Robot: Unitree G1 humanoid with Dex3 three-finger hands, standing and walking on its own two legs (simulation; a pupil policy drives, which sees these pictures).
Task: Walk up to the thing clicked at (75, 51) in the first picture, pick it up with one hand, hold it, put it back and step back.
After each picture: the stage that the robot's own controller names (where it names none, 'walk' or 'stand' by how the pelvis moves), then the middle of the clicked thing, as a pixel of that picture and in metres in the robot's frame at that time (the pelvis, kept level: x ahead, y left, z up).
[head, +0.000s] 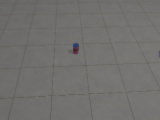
stand; (75, 48) +1.31 +0.06 -0.72
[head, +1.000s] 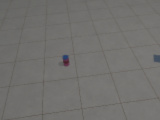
walk; (66, 60) +1.19 +0.24 -0.70
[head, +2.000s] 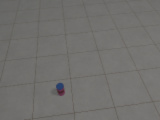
walk; (60, 89) +0.76 +0.23 -0.71
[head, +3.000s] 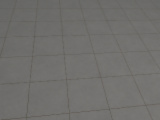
walk; out of the picture +0.45 +0.13 -0.70
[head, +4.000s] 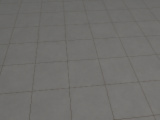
stand; out of the picture +0.35 +0.15 -0.71
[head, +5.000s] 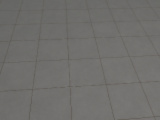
stand; out of the picture +0.34 +0.15 -0.71
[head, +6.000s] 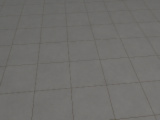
stand; out of the picture +0.37 +0.15 -0.73
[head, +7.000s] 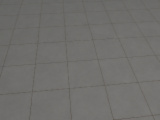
stand; out of the picture +0.36 +0.16 -0.73
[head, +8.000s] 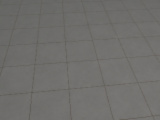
stand; out of the picture +0.35 +0.16 -0.73
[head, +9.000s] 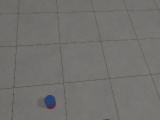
go down; (50, 102) +0.40 +0.14 -0.56
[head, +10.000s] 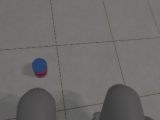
go down; (40, 68) +0.45 +0.16 -0.33
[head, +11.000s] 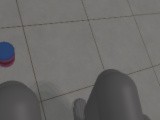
close in; (5, 55) +0.45 +0.18 -0.25
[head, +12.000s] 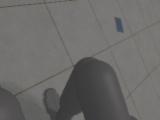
close; out of the picture +0.45 +0.21 -0.24
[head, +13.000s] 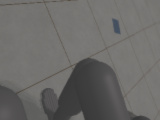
lift; out of the picture +0.43 +0.21 -0.24
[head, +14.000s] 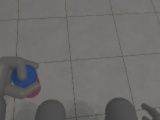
lift; (27, 82) +0.34 +0.18 -0.05
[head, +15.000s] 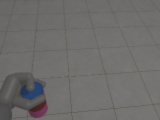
hold; (35, 100) +0.31 +0.16 -0.01
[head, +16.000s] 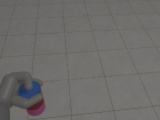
hold; (33, 99) +0.31 +0.17 -0.01
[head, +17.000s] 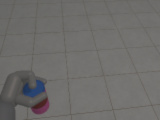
crouch; (37, 97) +0.32 +0.16 -0.01
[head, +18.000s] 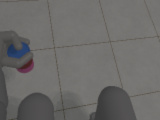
crouch; (22, 58) +0.44 +0.17 -0.11
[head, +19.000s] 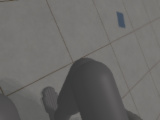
lower; out of the picture +0.58 +0.23 -0.28
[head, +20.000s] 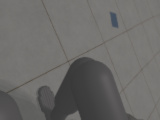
lower; out of the picture +0.58 +0.23 -0.27
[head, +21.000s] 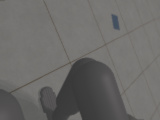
lower; out of the picture +0.58 +0.20 -0.27
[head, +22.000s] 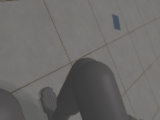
lower; out of the picture +0.58 +0.16 -0.26
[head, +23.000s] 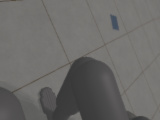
loosen; out of the picture +0.59 +0.11 -0.26
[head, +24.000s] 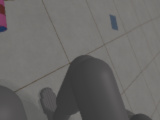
open; out of the picture +0.58 +0.06 -0.25
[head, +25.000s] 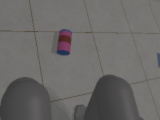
stand; (64, 42) +0.58 -0.03 -0.29
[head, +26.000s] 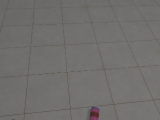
stand; (94, 116) +0.47 -0.13 -0.66
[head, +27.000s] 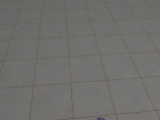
stand; out of the picture +0.47 -0.15 -0.69
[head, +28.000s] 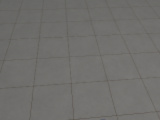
stand; out of the picture +0.45 -0.18 -0.69
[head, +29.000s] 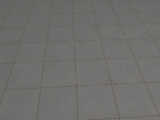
walk; out of the picture +0.47 -0.19 -0.75
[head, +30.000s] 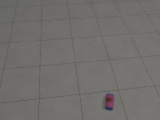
walk; (109, 101) +0.58 -0.23 -0.72
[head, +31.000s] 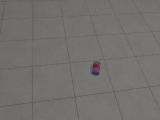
walk; (96, 68) +0.87 -0.20 -0.72
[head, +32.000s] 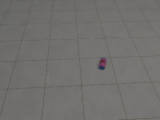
stand; (102, 63) +1.11 -0.19 -0.72
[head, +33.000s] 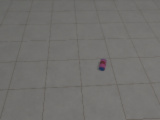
stand; (102, 64) +1.10 -0.21 -0.75
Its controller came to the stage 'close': yes
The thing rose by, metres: 0.71
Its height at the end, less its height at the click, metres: -0.02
